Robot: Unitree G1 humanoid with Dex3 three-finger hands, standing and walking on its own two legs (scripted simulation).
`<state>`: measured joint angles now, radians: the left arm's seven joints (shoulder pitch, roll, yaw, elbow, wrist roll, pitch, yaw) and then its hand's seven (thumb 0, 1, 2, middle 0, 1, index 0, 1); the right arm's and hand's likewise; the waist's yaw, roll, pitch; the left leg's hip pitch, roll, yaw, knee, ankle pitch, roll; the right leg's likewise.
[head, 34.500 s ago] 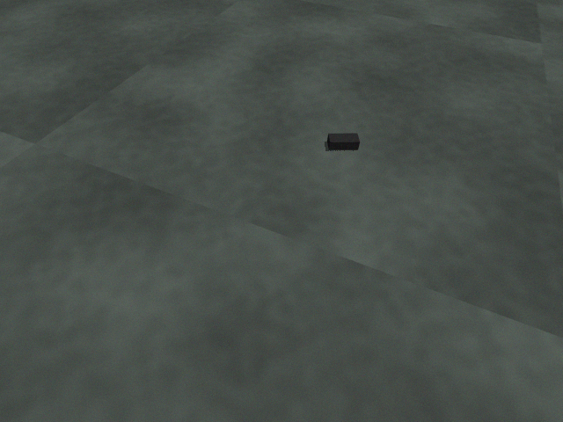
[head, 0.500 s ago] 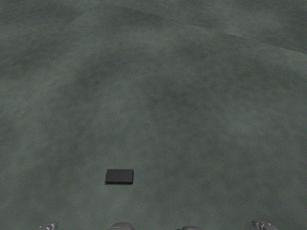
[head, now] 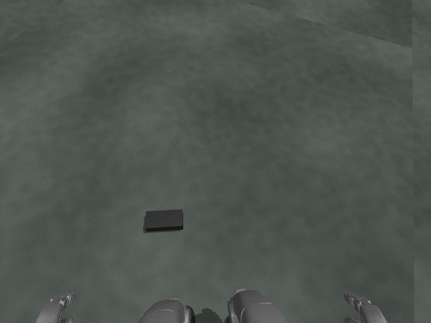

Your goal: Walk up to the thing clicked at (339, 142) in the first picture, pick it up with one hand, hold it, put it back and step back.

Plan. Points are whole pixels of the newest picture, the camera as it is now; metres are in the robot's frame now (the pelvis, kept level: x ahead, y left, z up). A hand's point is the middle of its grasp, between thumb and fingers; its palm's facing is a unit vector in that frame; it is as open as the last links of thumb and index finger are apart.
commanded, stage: step back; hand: left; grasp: from above
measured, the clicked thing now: (164, 220) +0.51 +0.18 -0.73
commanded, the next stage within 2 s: none
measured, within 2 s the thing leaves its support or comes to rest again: neither
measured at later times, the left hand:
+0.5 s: hand out of the picture +0.01 +0.26 -0.15, palm faces +0.03 -0.93 -0.37, open 7.4 cm
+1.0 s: hand out of the picture -0.21 +0.21 -0.14, palm faces -0.03 -0.91 -0.41, open 7.4 cm
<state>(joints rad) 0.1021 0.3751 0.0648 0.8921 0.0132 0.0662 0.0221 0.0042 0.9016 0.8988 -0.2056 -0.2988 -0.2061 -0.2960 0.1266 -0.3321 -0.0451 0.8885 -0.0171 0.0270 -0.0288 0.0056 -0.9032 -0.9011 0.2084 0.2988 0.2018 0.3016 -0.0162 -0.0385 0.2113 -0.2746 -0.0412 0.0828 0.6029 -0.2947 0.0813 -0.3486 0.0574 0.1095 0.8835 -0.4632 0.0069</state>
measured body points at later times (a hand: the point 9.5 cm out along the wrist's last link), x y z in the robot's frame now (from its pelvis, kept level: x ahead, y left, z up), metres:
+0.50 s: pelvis -0.12 +0.00 -0.01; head -0.06 +0.01 +0.43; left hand +0.01 +0.31 -0.12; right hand -0.01 -0.32 -0.12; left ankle -0.14 +0.12 -0.73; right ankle -0.02 -0.12 -0.73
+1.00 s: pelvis -0.27 -0.06 +0.00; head -0.23 -0.08 +0.44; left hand -0.21 +0.26 -0.11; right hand -0.15 -0.38 -0.12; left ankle -0.21 +0.10 -0.67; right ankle -0.28 -0.18 -0.73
